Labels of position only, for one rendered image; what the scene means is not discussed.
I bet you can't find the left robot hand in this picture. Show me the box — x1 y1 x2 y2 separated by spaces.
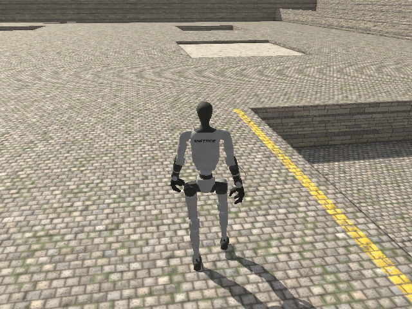
170 178 185 192

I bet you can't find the left robot upper arm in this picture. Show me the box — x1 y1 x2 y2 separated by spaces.
175 130 192 165

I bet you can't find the right robot forearm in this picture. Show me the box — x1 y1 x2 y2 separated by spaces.
229 156 243 188

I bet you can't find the left robot forearm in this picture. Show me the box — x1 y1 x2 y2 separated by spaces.
171 156 182 181

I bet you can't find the left robot shin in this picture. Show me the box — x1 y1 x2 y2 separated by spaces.
189 220 200 262

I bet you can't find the left robot thigh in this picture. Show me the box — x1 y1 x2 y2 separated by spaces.
183 180 200 230

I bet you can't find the right robot upper arm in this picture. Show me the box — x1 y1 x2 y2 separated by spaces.
218 129 235 166

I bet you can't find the right robot hand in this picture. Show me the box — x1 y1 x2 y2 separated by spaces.
229 186 245 204

